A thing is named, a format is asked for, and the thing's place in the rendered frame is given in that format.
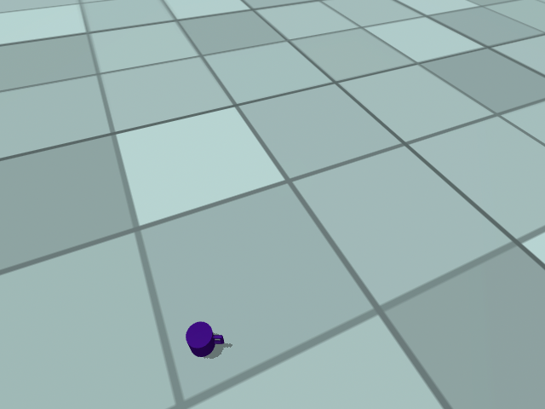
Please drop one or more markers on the mug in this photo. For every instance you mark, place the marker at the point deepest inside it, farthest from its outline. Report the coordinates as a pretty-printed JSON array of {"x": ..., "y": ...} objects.
[{"x": 201, "y": 339}]

